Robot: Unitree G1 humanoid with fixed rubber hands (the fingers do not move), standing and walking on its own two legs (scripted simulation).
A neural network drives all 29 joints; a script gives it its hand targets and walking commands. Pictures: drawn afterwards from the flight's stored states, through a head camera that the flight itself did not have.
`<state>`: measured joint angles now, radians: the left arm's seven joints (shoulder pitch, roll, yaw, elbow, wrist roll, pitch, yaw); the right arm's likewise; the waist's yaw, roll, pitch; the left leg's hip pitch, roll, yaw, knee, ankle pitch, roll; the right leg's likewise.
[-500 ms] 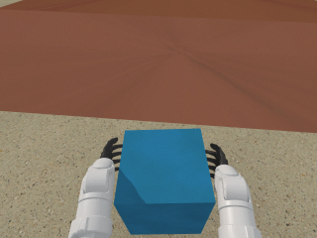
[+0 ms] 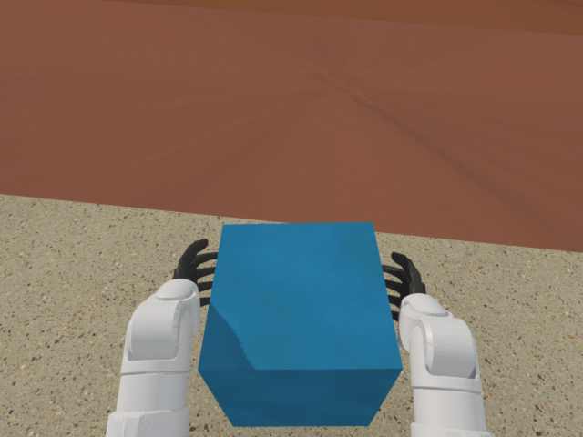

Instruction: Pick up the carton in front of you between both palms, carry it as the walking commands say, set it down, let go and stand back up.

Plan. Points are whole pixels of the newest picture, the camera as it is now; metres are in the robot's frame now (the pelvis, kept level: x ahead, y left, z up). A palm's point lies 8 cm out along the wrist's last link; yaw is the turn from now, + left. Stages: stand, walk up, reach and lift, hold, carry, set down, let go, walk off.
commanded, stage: carry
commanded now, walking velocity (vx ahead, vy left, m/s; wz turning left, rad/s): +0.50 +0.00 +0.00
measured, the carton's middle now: (299, 329) +0.29 +0.00 +0.00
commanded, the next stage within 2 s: none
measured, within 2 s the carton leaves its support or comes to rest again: neither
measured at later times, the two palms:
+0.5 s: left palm (211, 179) +0.54 +0.18 +0.07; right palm (370, 184) +0.55 -0.12 +0.07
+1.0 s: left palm (238, 98) +0.88 +0.18 +0.07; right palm (354, 105) +0.89 -0.12 +0.07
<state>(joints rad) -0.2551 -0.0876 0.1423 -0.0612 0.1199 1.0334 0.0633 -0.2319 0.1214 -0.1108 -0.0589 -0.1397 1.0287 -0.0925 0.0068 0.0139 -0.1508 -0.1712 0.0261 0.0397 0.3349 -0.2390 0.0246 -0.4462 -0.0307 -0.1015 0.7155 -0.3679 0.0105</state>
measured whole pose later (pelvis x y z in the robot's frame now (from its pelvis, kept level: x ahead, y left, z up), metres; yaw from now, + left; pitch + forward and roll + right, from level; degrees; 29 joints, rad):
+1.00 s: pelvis +0.62 +0.02 -0.03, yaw +2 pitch +3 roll -1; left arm -0.17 -0.14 0.11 -0.39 0.11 1.21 0.08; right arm -0.16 0.13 -0.10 -0.38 -0.10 1.21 -0.10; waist -0.01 0.01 -0.10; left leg 0.07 0.07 0.20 0.40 -0.49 -0.03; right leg -0.49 -0.05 -0.24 0.48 -0.08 -0.05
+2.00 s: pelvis +1.28 +0.04 -0.04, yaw +3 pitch +3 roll -1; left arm -0.70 -0.01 0.19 -0.16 0.06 1.34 0.13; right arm -0.67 -0.03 -0.17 -0.17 -0.03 1.35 -0.14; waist 0.01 0.03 -0.05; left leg -0.07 0.08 0.15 0.68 -0.51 0.00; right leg -0.55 -0.03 -0.20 0.63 -0.25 -0.11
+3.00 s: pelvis +1.93 +0.03 +0.03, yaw +3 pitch +5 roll +0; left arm -0.87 0.01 0.26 0.13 0.07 1.31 0.14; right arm -0.86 -0.02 -0.29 0.11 -0.07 1.34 -0.13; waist 0.07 0.00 0.04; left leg -0.54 -0.02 0.00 1.30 -0.42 0.04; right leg -0.45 0.02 -0.13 0.57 -0.29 -0.10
